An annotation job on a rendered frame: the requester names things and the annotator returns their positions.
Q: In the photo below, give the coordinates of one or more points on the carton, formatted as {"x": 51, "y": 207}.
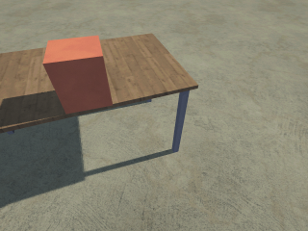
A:
{"x": 77, "y": 71}

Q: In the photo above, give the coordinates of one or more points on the table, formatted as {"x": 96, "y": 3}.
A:
{"x": 138, "y": 68}

